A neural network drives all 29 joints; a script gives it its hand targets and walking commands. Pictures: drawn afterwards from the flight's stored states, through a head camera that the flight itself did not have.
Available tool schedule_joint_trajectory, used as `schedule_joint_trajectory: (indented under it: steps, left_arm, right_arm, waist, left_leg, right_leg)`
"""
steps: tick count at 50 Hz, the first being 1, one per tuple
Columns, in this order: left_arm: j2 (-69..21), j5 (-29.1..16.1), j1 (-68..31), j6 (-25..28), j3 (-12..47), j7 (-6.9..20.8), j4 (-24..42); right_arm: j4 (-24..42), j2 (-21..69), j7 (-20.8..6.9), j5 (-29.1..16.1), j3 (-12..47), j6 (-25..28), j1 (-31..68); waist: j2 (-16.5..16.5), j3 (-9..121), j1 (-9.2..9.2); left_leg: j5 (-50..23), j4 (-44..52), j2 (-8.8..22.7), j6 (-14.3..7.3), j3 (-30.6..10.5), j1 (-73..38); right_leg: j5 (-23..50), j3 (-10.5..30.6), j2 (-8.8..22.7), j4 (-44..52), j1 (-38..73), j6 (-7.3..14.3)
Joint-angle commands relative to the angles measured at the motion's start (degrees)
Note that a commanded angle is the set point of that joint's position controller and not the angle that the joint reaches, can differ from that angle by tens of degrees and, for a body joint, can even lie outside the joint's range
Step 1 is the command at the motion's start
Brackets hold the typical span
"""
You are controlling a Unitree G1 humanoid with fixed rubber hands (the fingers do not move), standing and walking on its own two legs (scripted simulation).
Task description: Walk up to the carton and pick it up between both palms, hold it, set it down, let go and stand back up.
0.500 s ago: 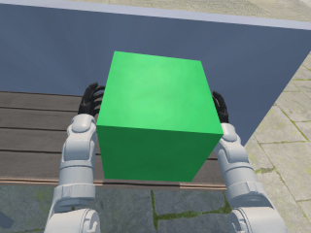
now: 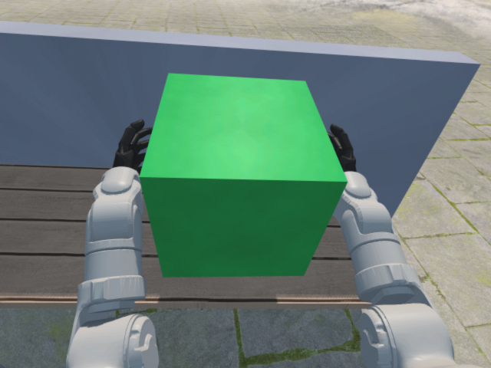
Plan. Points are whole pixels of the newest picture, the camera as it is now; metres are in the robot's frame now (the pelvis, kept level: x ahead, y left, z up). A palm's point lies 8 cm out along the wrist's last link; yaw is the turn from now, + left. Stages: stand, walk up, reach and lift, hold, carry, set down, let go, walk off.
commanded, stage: reach and lift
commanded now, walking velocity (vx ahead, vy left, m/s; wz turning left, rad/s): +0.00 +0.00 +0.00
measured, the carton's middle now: (236, 175) +0.40 +0.00 +0.15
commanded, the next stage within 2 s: hold in 0.82 s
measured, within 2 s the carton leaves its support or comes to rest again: neither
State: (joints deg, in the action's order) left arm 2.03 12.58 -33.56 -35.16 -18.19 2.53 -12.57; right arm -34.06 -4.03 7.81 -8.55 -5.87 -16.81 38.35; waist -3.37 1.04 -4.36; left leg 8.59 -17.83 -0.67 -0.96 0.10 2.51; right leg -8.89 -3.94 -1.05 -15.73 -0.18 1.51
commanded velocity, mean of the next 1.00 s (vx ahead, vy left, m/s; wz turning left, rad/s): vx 0.00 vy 0.00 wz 0.00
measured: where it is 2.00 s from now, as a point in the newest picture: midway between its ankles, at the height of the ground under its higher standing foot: outside the picture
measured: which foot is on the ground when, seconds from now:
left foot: down 0.00-1.00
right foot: down 0.00-1.00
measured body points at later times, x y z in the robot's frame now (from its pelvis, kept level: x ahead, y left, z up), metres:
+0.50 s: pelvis +0.00 +0.00 +0.00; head -0.05 +0.03 +0.45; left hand +0.38 +0.17 +0.19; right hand +0.38 -0.18 +0.19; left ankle +0.02 +0.11 -0.75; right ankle +0.01 -0.10 -0.75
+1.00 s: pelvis +0.00 +0.00 +0.00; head -0.06 +0.03 +0.45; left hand +0.37 +0.17 +0.22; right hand +0.38 -0.17 +0.22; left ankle +0.02 +0.11 -0.75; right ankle +0.01 -0.10 -0.75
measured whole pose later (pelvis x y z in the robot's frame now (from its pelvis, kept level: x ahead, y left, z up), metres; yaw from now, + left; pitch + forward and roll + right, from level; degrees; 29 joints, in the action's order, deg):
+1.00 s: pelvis +0.00 +0.00 +0.00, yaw -1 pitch -6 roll -1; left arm 2.2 12.2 -35.6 -42.5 -17.5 1.2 -6.6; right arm -31.4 -7.4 8.8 -14.3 -3.1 -21.9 41.9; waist -2.1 2.7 -4.0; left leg 9.2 -18.8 -0.3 -1.1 0.8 3.4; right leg -8.3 -2.7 -1.6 -15.3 -0.8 1.4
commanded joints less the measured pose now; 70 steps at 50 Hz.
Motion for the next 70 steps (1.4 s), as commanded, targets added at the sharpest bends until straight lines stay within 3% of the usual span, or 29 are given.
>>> schedule_joint_trajectory:
  steps: [1, 5, 8, 17, 24, 34, 41, 47, 50, 54, 56, 60, 63, 70]
  left_arm:
    - [-28.5, -5.7, -38.7, 0.5, 26.9, 7.7, 6.2]
    - [-30.7, -8.1, -41.2, 1.2, 30.1, 6.4, 9.3]
    - [-30.7, -8.5, -41.1, 1.1, 30.6, 5.3, 9.7]
    - [-28.1, -5.6, -38.1, -1.5, 25.5, 6.7, 6.8]
    - [-28.3, -7.5, -41.9, -1.0, 28.1, 6.6, 10.4]
    - [-27.0, -6.6, -42.2, -2.0, 26.3, 7.9, 7.7]
    - [-28.4, -8.6, -44.5, -1.4, 27.9, 6.7, 9.3]
    - [-28.3, -9.0, -41.0, -4.7, 29.6, 5.3, 16.4]
    - [-26.6, -7.3, -39.4, -7.1, 27.4, 6.1, 15.5]
    - [-25.6, -5.0, -41.0, -9.3, 24.7, 8.2, 11.0]
    - [-26.3, -5.6, -43.5, -9.4, 25.4, 8.7, 10.5]
    - [-28.7, -9.5, -49.4, -7.6, 29.5, 7.8, 13.0]
    - [-29.2, -11.3, -50.8, -6.3, 30.8, 6.5, 14.0]
    - [-25.1, -6.1, -42.8, -7.2, 22.2, 7.7, 6.7]
  right_arm:
    - [14.0, 29.1, -6.8, -3.0, 18.4, 2.3, 41.4]
    - [17.9, 29.2, -7.1, -4.8, 19.8, 3.2, 44.6]
    - [18.5, 29.0, -7.3, -5.3, 20.7, 3.0, 44.8]
    - [15.1, 27.9, -7.4, -5.4, 20.5, 1.2, 44.7]
    - [18.3, 29.9, -6.3, -7.4, 22.1, 0.6, 45.8]
    - [14.3, 29.5, -6.0, -5.8, 19.7, -1.4, 45.2]
    - [17.9, 30.5, -6.0, -7.7, 22.0, -0.9, 48.9]
    - [22.1, 28.9, -5.6, -12.7, 26.7, -2.9, 47.6]
    - [19.9, 27.2, -5.2, -12.7, 25.2, -5.0, 46.0]
    - [13.5, 26.3, -6.3, -9.2, 19.8, -7.1, 45.7]
    - [12.7, 26.9, -6.9, -8.3, 18.0, -7.3, 47.2]
    - [15.0, 29.2, -7.6, -8.6, 16.9, -6.3, 50.7]
    - [17.1, 30.4, -7.4, -9.7, 18.6, -5.8, 52.1]
    - [13.3, 29.0, -6.7, -8.6, 20.5, -6.9, 50.0]
  waist:
    - [4.9, 15.8, -1.07]
    - [6.7, 22.8, -1.32]
    - [6.1, 24.4, -1.13]
    - [2.9, 18.6, 0.78]
    - [4.6, 23.0, -0.62]
    - [4.3, 18.8, -1.18]
    - [4.0, 24.1, -0.32]
    - [4.6, 26.6, 1.13]
    - [3.8, 21.0, 0.61]
    - [3.8, 11.6, -0.13]
    - [5.0, 11.4, -0.57]
    - [7.2, 19.5, -1.66]
    - [7.4, 25.9, -1.44]
    - [1.6, 20.3, 1.53]
  left_leg:
    - [-7.0, 2.7, -0.5, 2.0, 0.4, -5.0]
    - [-14.3, -0.2, -0.4, 3.3, -0.3, -10.2]
    - [-16.5, -1.1, -0.1, 3.2, -0.5, -12.0]
    - [-11.8, 1.2, -0.2, 1.3, 0.4, -6.6]
    - [-15.0, -0.6, -1.3, 1.9, 0.2, -7.8]
    - [-7.8, 1.9, -1.4, 1.4, 0.4, -3.9]
    - [-13.5, -0.1, -1.0, 1.7, -0.2, -7.1]
    - [-22.8, -2.5, -0.4, 2.3, -0.5, -9.8]
    - [-19.2, -1.0, -0.4, 1.9, 0.3, -7.5]
    - [-3.7, 4.2, 0.3, 0.9, 1.2, -0.5]
    - [0.0, 5.1, 0.4, 1.1, 1.1, 1.5]
    - [-3.5, 3.1, 0.0, 1.9, 0.4, -1.2]
    - [-8.2, 0.9, -0.4, 2.1, -0.1, -4.6]
    - [-5.0, 3.0, -0.5, -0.5, 0.6, -0.7]
  right_leg:
    - [6.7, -0.1, -0.8, 2.0, 1.1, -3.2]
    - [9.8, -0.7, -1.8, 1.3, 0.1, -2.7]
    - [10.5, -0.8, -2.2, 1.3, -1.0, -2.7]
    - [9.4, 0.5, -1.5, 1.9, 2.1, -2.9]
    - [16.3, 0.9, -1.3, 0.8, 3.8, -3.8]
    - [11.9, 1.1, -0.6, 1.2, 3.8, -4.1]
    - [14.2, 0.7, -1.6, 0.6, 3.2, -3.7]
    - [16.3, 1.3, -2.6, 0.3, 3.9, -3.0]
    - [12.9, 1.7, -2.1, 1.3, 3.4, -3.0]
    - [1.7, 2.4, -0.7, 3.2, 1.4, -2.2]
    - [-0.4, 2.6, -0.4, 3.1, 1.5, -1.7]
    - [3.1, 2.3, -0.6, 2.0, 1.3, -1.9]
    - [6.7, 1.8, -1.1, 1.4, 1.1, -2.4]
    - [6.7, 2.3, -0.9, 1.9, 4.6, -3.1]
